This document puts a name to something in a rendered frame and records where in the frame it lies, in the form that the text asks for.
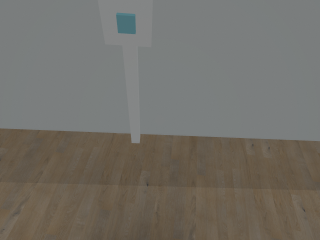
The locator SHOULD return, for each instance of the panel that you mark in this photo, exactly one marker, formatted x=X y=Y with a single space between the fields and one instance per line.
x=143 y=10

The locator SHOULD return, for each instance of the button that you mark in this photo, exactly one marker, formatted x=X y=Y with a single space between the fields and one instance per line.
x=126 y=23

